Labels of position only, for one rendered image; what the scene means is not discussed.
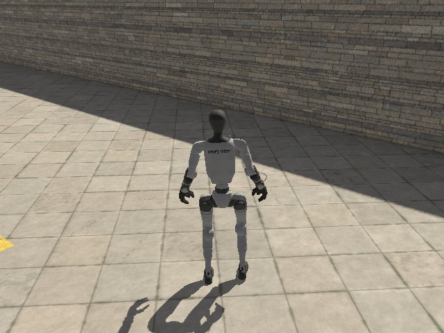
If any robot head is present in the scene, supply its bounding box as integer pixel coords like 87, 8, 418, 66
207, 110, 231, 143

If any robot right forearm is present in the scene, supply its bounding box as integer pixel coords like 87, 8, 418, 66
250, 165, 265, 189

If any robot left forearm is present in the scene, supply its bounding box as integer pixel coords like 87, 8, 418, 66
180, 168, 193, 193

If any robot left hand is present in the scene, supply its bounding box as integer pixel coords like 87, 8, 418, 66
179, 190, 194, 204

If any robot left upper arm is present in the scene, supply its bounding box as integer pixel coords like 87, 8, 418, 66
187, 141, 205, 178

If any robot right hand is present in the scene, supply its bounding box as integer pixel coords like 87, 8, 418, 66
252, 186, 268, 202

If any robot left foot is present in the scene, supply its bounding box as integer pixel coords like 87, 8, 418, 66
204, 267, 214, 284

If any robot right upper arm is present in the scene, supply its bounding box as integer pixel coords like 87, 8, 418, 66
233, 139, 256, 176

